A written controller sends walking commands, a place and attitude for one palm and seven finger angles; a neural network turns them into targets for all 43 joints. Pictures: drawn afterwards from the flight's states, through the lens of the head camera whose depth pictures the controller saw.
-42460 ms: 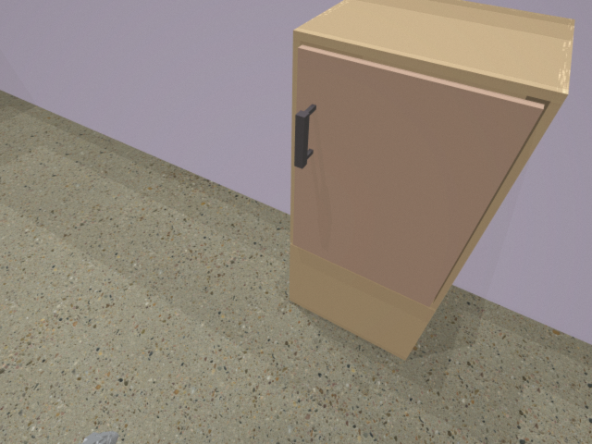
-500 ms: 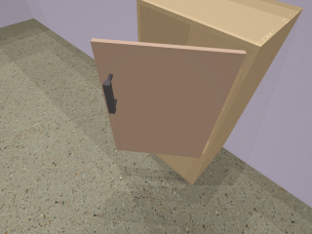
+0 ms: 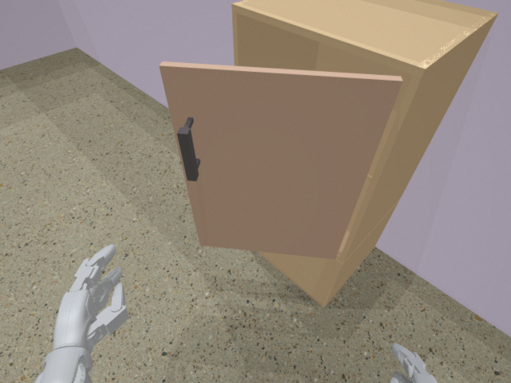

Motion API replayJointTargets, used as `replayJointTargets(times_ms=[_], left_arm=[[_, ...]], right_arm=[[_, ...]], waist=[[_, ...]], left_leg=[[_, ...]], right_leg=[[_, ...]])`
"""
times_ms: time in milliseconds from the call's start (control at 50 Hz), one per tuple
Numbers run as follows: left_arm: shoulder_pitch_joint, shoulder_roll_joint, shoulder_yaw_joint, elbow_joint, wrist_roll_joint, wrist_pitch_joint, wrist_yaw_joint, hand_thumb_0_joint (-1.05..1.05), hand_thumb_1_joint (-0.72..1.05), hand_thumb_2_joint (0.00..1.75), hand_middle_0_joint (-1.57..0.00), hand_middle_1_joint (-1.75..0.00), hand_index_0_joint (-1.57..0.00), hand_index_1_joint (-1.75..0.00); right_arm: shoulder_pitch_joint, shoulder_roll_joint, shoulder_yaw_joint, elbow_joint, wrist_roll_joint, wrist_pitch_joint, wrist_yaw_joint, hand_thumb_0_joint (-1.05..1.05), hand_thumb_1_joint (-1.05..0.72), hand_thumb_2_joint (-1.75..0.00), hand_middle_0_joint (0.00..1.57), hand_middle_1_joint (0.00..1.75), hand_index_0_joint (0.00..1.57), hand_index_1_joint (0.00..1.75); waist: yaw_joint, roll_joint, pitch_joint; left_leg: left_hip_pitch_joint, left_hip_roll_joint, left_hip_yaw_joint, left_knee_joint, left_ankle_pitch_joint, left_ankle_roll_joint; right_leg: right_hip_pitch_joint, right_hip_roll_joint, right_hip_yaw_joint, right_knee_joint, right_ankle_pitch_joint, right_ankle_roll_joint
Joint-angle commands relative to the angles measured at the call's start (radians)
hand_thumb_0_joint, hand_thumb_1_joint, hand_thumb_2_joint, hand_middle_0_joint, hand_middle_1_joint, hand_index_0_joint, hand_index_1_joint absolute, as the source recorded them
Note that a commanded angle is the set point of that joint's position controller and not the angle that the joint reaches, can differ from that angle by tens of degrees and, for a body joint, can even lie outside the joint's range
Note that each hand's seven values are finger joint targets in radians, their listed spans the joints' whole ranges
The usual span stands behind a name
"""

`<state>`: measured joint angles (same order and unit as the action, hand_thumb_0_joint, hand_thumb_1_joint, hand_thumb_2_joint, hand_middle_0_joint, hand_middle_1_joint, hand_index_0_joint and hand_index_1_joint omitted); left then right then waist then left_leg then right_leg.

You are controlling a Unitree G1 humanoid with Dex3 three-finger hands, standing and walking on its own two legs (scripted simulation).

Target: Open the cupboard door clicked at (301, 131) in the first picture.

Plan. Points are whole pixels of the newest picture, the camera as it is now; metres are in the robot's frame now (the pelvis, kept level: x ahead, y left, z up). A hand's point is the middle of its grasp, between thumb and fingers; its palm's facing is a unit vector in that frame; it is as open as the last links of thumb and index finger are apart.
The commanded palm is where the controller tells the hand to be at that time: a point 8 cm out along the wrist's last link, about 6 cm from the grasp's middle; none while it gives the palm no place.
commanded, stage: raise the hand with hooked fingers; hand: left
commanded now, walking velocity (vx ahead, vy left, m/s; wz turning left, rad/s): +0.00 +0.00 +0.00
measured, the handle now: (191, 149) +0.56 +0.16 +0.05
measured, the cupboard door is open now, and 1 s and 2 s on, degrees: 38 38 38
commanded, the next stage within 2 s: move the hooked fingers beside the handle in 1.88 s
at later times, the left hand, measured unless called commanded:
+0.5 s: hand (119, 329) +0.21 +0.22 -0.01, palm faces -0.17 -0.98 -0.04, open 10.4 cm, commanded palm +0.18 +0.28 +0.00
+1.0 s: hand (74, 291) +0.24 +0.28 +0.05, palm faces -0.03 -1.00 -0.06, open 13.3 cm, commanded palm +0.22 +0.32 +0.05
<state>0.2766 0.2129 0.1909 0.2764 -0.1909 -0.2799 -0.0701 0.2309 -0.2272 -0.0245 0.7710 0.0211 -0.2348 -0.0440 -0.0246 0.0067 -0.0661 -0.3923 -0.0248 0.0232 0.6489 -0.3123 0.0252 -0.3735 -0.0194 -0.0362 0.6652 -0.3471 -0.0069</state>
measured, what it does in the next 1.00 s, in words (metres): stands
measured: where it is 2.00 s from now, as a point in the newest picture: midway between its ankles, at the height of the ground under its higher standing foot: outside the picture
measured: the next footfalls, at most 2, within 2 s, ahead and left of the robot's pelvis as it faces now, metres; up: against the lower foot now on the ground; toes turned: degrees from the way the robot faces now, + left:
none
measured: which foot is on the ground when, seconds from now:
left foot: down 0.00-1.00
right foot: down 0.00-1.00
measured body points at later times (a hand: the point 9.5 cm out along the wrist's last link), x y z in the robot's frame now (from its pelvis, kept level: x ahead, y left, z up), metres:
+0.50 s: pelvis -0.04 +0.00 -0.06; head +0.01 +0.01 +0.39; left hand +0.21 +0.27 +0.00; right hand +0.13 -0.23 -0.13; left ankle +0.01 +0.10 -0.72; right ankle +0.00 -0.11 -0.72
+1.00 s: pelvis -0.02 +0.02 -0.03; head +0.01 +0.04 +0.41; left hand +0.24 +0.33 +0.05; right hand +0.16 -0.22 -0.09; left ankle +0.01 +0.10 -0.72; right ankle +0.00 -0.11 -0.72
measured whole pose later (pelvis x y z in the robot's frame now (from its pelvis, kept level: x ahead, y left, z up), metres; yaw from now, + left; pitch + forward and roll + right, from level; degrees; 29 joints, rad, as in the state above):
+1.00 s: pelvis -0.02 +0.02 -0.03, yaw +0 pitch +8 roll -3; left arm 0.13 0.40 0.37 0.18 -0.36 -0.24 -0.48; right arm 0.26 -0.26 0.04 0.53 0.05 -0.26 -0.08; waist 0.01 0.02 -0.10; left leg -0.67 0.00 0.00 0.96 -0.44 0.05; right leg -0.60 0.01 -0.06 0.88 -0.42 0.01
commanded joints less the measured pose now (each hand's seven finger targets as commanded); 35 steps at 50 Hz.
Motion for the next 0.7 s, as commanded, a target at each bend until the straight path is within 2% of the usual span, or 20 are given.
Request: replayJointTargets(times_ms=[0, 20, 60, 100, 120, 140, 200, 220, 260, 300, 320, 360, 400, 420, 460, 480, 520, 580, 620, 680], left_arm=[[0.237, 0.068, 0.074, 0.098, -0.088, -0.250, -0.250, 0.00, 0.62, 0.78, -0.22, -0.48, -0.22, -0.48], [0.216, 0.135, 0.137, 0.141, -0.098, -0.287, -0.314, 0.00, 0.60, 0.77, -0.22, -0.50, -0.22, -0.50], [0.087, 0.228, 0.170, 0.037, -0.128, -0.350, -0.441, 0.00, 0.55, 0.75, -0.22, -0.53, -0.22, -0.53], [0.000, 0.298, 0.230, -0.089, -0.171, -0.361, -0.488, 0.00, 0.50, 0.73, -0.23, -0.55, -0.23, -0.55], [-0.079, 0.342, 0.269, -0.168, -0.201, -0.361, -0.492, 0.00, 0.48, 0.72, -0.23, -0.57, -0.23, -0.57], [-0.153, 0.352, 0.281, -0.277, -0.227, -0.369, -0.488, 0.00, 0.46, 0.71, -0.23, -0.58, -0.23, -0.58], [-0.243, 0.293, 0.227, -0.418, -0.254, -0.379, -0.450, 0.00, 0.39, 0.68, -0.24, -0.63, -0.24, -0.63], [-0.292, 0.284, 0.193, -0.435, -0.251, -0.366, -0.445, 0.00, 0.36, 0.67, -0.24, -0.64, -0.24, -0.64], [-0.275, 0.236, 0.109, -0.393, -0.211, -0.317, -0.435, 0.00, 0.32, 0.65, -0.24, -0.68, -0.24, -0.68], [-0.254, 0.261, 0.092, -0.325, -0.173, -0.237, -0.438, 0.00, 0.27, 0.63, -0.25, -0.70, -0.25, -0.70], [-0.236, 0.274, 0.106, -0.272, -0.174, -0.185, -0.452, 0.00, 0.25, 0.62, -0.25, -0.72, -0.25, -0.72], [-0.194, 0.318, 0.130, -0.254, -0.149, -0.092, -0.462, 0.00, 0.20, 0.60, -0.25, -0.75, -0.25, -0.75], [-0.129, 0.353, 0.200, -0.249, -0.164, -0.023, -0.457, 0.00, 0.15, 0.58, -0.25, -0.78, -0.25, -0.78], [-0.096, 0.393, 0.268, -0.236, -0.186, -0.004, -0.449, 0.00, 0.13, 0.57, -0.25, -0.80, -0.25, -0.80], [-0.053, 0.378, 0.317, -0.306, -0.224, -0.007, -0.417, 0.00, 0.08, 0.55, -0.26, -0.82, -0.26, -0.82], [-0.036, 0.353, 0.322, -0.316, -0.240, -0.019, -0.397, 0.00, 0.06, 0.54, -0.26, -0.84, -0.26, -0.84], [-0.047, 0.336, 0.324, -0.336, -0.248, -0.052, -0.367, 0.00, 0.01, 0.52, -0.26, -0.87, -0.26, -0.87], [-0.093, 0.273, 0.227, -0.322, -0.204, -0.094, -0.351, 0.00, -0.06, 0.49, -0.27, -0.92, -0.27, -0.92], [-0.137, 0.261, 0.175, -0.292, -0.183, -0.092, -0.373, 0.00, -0.10, 0.47, -0.27, -0.94, -0.27, -0.94], [-0.204, 0.307, 0.166, -0.304, -0.164, -0.078, -0.408, 0.00, -0.17, 0.44, -0.28, -0.99, -0.28, -0.99]], right_arm=[[-0.112, -0.165, -0.066, -0.250, 0.000, -0.072, 0.012, 0.00, -0.90, -0.90, 0.20, 0.30, 0.20, 0.30], [-0.100, -0.174, -0.069, -0.272, 0.008, -0.074, 0.021, 0.00, -0.90, -0.90, 0.20, 0.30, 0.20, 0.30], [-0.107, -0.185, -0.061, -0.334, 0.014, -0.090, 0.025, 0.00, -0.90, -0.90, 0.20, 0.30, 0.20, 0.30], [-0.104, -0.177, -0.059, -0.383, 0.021, -0.098, 0.013, 0.00, -0.90, -0.90, 0.20, 0.30, 0.20, 0.30], [-0.089, -0.176, -0.055, -0.390, 0.015, -0.098, 0.007, 0.00, -0.90, -0.90, 0.20, 0.30, 0.20, 0.30], [-0.082, -0.165, -0.051, -0.399, 0.014, -0.095, 0.001, 0.00, -0.90, -0.90, 0.20, 0.30, 0.20, 0.30], [-0.065, -0.157, -0.036, -0.368, 0.013, -0.104, -0.025, 0.00, -0.90, -0.90, 0.20, 0.30, 0.20, 0.30], [-0.053, -0.167, -0.028, -0.355, 0.011, -0.106, -0.032, 0.00, -0.90, -0.90, 0.20, 0.30, 0.20, 0.30], [-0.040, -0.177, -0.021, -0.326, 0.018, -0.114, -0.042, 0.00, -0.90, -0.90, 0.20, 0.30, 0.20, 0.30], [-0.026, -0.186, -0.020, -0.315, 0.026, -0.118, -0.053, 0.00, -0.90, -0.90, 0.20, 0.30, 0.20, 0.30], [-0.022, -0.192, -0.018, -0.320, 0.030, -0.114, -0.057, 0.00, -0.90, -0.90, 0.20, 0.30, 0.20, 0.30], [-0.020, -0.193, -0.016, -0.342, 0.036, -0.101, -0.059, 0.00, -0.90, -0.90, 0.20, 0.30, 0.20, 0.30], [-0.031, -0.183, -0.015, -0.369, 0.035, -0.088, -0.055, 0.00, -0.90, -0.90, 0.20, 0.30, 0.20, 0.30], [-0.042, -0.180, -0.014, -0.378, 0.033, -0.082, -0.052, 0.00, -0.90, -0.90, 0.20, 0.30, 0.20, 0.30], [-0.046, -0.158, -0.011, -0.395, 0.026, -0.073, -0.044, 0.00, -0.90, -0.90, 0.20, 0.30, 0.20, 0.30], [-0.049, -0.147, -0.011, -0.397, 0.025, -0.071, -0.040, 0.00, -0.90, -0.90, 0.20, 0.30, 0.20, 0.30], [-0.046, -0.146, -0.009, -0.395, 0.017, -0.075, -0.031, 0.00, -0.90, -0.90, 0.20, 0.30, 0.20, 0.30], [-0.015, -0.161, -0.011, -0.375, 0.019, -0.077, -0.020, 0.00, -0.90, -0.90, 0.20, 0.30, 0.20, 0.30], [-0.001, -0.177, -0.011, -0.374, 0.020, -0.082, -0.023, 0.00, -0.90, -0.90, 0.20, 0.30, 0.20, 0.30], [0.021, -0.195, -0.012, -0.370, 0.029, -0.090, -0.033, 0.00, -0.90, -0.90, 0.20, 0.30, 0.20, 0.30]], waist=[[0.073, -0.226, 0.007], [0.085, -0.118, -0.019], [0.064, -0.032, -0.129], [0.071, -0.007, -0.252], [0.071, 0.047, -0.281], [0.062, 0.086, -0.333], [0.017, 0.133, -0.297], [-0.009, 0.113, -0.252], [-0.038, 0.145, -0.168], [-0.047, 0.120, -0.131], [-0.039, 0.077, -0.134], [-0.015, 0.057, -0.167], [0.027, 0.052, -0.221], [0.059, 0.043, -0.242], [0.082, 0.025, -0.305], [0.085, 0.008, -0.297], [0.089, 0.033, -0.265], [0.032, 0.063, -0.199], [0.003, 0.043, -0.151], [-0.010, 0.051, -0.194]], left_leg=[[-0.248, -0.008, -0.003, 0.127, 0.018, -0.035], [-0.269, -0.015, 0.000, 0.165, 0.017, -0.041], [-0.313, -0.019, 0.006, 0.242, -0.021, -0.032], [-0.340, -0.016, 0.010, 0.299, -0.036, -0.014], [-0.346, -0.008, -0.001, 0.325, -0.045, -0.012], [-0.320, 0.001, -0.009, 0.332, -0.050, -0.005], [-0.294, 0.022, -0.030, 0.361, -0.056, 0.008], [-0.309, 0.031, -0.044, 0.368, -0.071, 0.011], [-0.313, 0.035, -0.059, 0.344, -0.118, 0.015], [-0.329, 0.035, -0.071, 0.315, -0.150, 0.016], [-0.341, 0.034, -0.076, 0.311, -0.143, 0.015], [-0.327, 0.032, -0.071, 0.278, -0.131, 0.016], [-0.305, 0.026, -0.067, 0.252, -0.081, 0.012], [-0.298, 0.026, -0.070, 0.248, -0.030, 0.007], [-0.265, 0.024, -0.066, 0.232, 0.052, 0.002], [-0.264, 0.023, -0.064, 0.225, 0.065, 0.000], [-0.253, 0.024, -0.067, 0.213, 0.083, -0.007], [-0.232, 0.028, -0.072, 0.195, 0.020, -0.008], [-0.239, 0.032, -0.081, 0.190, -0.024, -0.002], [-0.201, 0.036, -0.095, 0.165, -0.067, 0.001]], right_leg=[[-0.240, 0.015, -0.018, 0.066, -0.004, -0.018], [-0.241, 0.004, 0.013, 0.100, -0.005, -0.032], [-0.254, -0.004, 0.068, 0.142, -0.066, -0.032], [-0.240, -0.006, 0.121, 0.158, -0.134, -0.017], [-0.251, -0.004, 0.142, 0.172, -0.166, -0.018], [-0.243, 0.001, 0.150, 0.168, -0.197, -0.016], [-0.304, 0.021, 0.131, 0.178, -0.194, -0.018], [-0.342, 0.032, 0.125, 0.186, -0.203, -0.023], [-0.397, 0.041, 0.095, 0.181, -0.212, -0.026], [-0.399, 0.042, 0.082, 0.161, -0.227, -0.019], [-0.383, 0.046, 0.082, 0.152, -0.229, -0.018], [-0.341, 0.034, 0.079, 0.122, -0.235, -0.011], [-0.273, 0.028, 0.068, 0.113, -0.198, -0.010], [-0.228, 0.034, 0.056, 0.127, -0.147, -0.019], [-0.173, 0.037, 0.024, 0.152, -0.029, -0.015], [-0.171, 0.041, 0.016, 0.152, -0.009, -0.013], [-0.188, 0.054, -0.006, 0.171, 0.018, -0.023], [-0.286, 0.055, -0.026, 0.170, -0.029, -0.016], [-0.323, 0.058, -0.023, 0.162, -0.055, -0.018], [-0.314, 0.051, -0.020, 0.146, -0.077, -0.015]])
